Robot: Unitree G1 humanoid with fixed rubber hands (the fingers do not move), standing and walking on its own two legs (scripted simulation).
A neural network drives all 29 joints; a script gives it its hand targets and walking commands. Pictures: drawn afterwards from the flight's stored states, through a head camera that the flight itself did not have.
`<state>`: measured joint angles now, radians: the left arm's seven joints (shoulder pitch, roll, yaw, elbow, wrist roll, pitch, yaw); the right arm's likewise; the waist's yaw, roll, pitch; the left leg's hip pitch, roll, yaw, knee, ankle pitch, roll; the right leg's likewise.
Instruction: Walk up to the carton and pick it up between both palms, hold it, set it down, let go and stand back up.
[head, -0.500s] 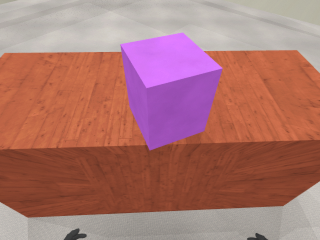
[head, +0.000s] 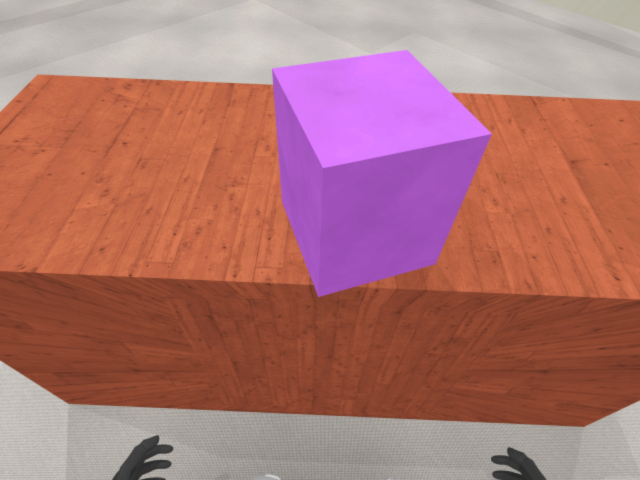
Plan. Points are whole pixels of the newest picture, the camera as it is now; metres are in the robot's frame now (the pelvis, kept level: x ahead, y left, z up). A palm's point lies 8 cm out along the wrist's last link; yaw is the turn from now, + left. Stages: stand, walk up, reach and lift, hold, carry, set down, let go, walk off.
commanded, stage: walk up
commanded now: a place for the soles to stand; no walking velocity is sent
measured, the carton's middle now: (361, 176) +0.51 -0.04 +0.09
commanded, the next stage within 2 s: none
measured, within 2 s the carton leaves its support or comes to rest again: neither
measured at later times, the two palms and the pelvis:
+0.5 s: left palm out of the picture +0.09 +0.27 -0.11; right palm out of the picture +0.11 -0.25 -0.10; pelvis +0.00 +0.00 +0.00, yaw +2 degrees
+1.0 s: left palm out of the picture +0.08 +0.26 -0.11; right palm out of the picture +0.14 -0.24 -0.08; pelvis +0.00 +0.00 +0.00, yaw +4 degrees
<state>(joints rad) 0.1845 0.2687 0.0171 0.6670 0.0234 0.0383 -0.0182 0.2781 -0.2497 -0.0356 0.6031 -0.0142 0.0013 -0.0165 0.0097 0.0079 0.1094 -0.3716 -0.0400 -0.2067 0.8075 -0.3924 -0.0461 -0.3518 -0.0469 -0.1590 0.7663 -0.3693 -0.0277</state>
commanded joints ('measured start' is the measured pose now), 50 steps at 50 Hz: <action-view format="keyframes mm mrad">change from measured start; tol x16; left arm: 1 -16 197 61 -110 6 -12 14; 50 40 188 49 -117 8 -18 5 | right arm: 1 55 -134 -49 -99 0 -27 -7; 50 -9 -177 -41 -92 -8 -24 -10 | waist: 1 -6 -57 -125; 8 7 162 -81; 18 3 -101 -158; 27 5 180 -99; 50 2 47 -117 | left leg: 1 -29 18 29 -40 173 78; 6 -89 161 -387 -351 82 184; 20 -14 5 102 14 65 70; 25 -86 168 -349 -367 51 183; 31 -59 74 -103 -228 171 91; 50 -90 65 -121 -203 90 111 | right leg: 1 95 -200 223 -267 102 -111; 5 58 -7 133 -30 40 -7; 20 66 -273 230 -297 145 -161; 25 69 -6 131 -31 0 -3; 34 193 -109 170 -202 234 -40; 50 140 -118 146 -203 39 -62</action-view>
